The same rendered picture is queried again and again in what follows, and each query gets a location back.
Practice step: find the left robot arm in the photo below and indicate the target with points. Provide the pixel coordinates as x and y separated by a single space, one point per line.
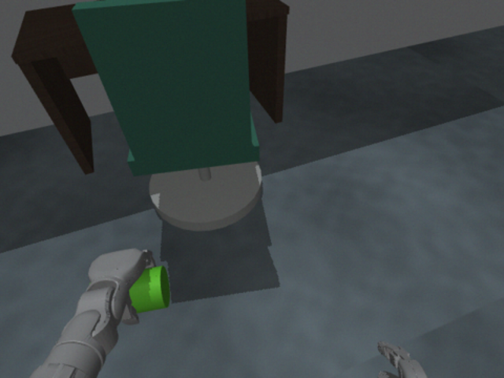
90 335

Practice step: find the right robot hand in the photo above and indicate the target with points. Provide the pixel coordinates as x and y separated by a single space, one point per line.
400 359

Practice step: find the office chair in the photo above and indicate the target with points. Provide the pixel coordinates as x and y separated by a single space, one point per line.
177 76

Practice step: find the can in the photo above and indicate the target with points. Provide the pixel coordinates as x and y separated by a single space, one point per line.
151 290

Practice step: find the desk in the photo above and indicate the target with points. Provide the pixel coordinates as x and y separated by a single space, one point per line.
50 50

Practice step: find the left robot hand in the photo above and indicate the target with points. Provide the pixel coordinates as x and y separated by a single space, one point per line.
127 265

